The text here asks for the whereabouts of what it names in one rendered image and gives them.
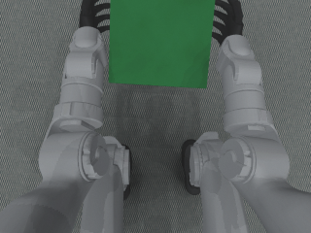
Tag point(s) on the robot left upper arm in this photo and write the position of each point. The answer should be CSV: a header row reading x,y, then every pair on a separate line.
x,y
70,163

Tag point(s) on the left robot thigh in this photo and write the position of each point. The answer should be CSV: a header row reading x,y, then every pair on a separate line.
x,y
103,206

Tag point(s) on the robot right hand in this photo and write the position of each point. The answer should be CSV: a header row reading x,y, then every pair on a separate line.
x,y
233,24

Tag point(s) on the right robot foot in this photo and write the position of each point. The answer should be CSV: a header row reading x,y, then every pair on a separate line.
x,y
191,188

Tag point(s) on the right robot forearm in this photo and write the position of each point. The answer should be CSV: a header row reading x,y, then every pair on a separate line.
x,y
243,92

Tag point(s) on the left robot forearm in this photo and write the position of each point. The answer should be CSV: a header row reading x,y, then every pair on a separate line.
x,y
79,107

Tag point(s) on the robot left hand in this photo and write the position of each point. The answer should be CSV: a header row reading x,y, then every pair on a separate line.
x,y
88,15

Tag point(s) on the carton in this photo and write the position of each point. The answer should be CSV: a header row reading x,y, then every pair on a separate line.
x,y
160,42

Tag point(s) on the robot right upper arm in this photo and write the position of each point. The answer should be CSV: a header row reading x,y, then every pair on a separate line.
x,y
258,168

